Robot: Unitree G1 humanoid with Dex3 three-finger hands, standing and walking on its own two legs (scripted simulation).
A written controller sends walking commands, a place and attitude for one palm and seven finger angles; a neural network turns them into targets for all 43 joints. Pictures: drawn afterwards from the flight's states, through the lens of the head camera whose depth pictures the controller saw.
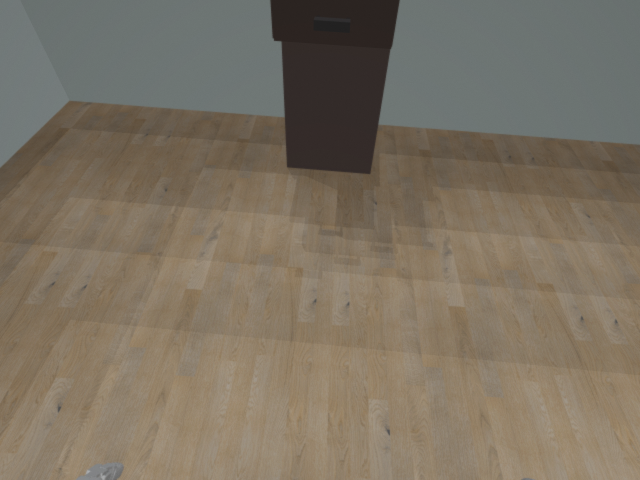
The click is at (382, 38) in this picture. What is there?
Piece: drawer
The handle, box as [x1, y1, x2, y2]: [314, 16, 350, 32]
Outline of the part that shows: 314,17 315,30 349,32 349,18 343,19 319,16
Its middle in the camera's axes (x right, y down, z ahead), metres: +0.03 -0.64 +1.14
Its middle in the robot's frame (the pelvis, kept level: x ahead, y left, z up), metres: +1.30 +0.03 +0.05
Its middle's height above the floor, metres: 0.82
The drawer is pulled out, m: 0.30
